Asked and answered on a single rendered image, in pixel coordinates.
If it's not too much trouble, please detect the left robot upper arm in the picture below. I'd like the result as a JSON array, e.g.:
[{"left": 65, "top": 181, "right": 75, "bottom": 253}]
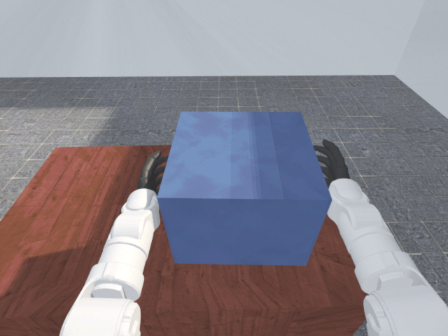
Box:
[{"left": 62, "top": 297, "right": 141, "bottom": 336}]

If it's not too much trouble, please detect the right robot hand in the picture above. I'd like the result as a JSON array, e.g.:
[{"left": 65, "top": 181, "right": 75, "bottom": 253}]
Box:
[{"left": 313, "top": 139, "right": 350, "bottom": 189}]

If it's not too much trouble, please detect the carton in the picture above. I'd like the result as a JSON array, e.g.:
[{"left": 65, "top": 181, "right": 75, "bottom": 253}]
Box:
[{"left": 157, "top": 111, "right": 332, "bottom": 266}]

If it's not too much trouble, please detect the pedestal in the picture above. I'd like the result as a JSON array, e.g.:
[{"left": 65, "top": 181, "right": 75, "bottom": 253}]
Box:
[{"left": 0, "top": 145, "right": 369, "bottom": 336}]

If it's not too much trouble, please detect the left robot forearm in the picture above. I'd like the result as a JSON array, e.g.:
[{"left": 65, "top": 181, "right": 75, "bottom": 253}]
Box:
[{"left": 59, "top": 188, "right": 160, "bottom": 336}]

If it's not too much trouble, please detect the right robot upper arm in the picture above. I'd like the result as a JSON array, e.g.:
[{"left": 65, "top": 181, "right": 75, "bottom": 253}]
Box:
[{"left": 363, "top": 285, "right": 448, "bottom": 336}]

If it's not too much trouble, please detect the right robot forearm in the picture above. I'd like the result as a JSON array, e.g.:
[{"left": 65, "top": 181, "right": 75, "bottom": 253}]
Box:
[{"left": 327, "top": 178, "right": 448, "bottom": 312}]

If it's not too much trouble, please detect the left robot hand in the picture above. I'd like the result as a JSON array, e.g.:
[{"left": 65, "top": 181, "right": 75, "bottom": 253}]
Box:
[{"left": 136, "top": 150, "right": 168, "bottom": 196}]

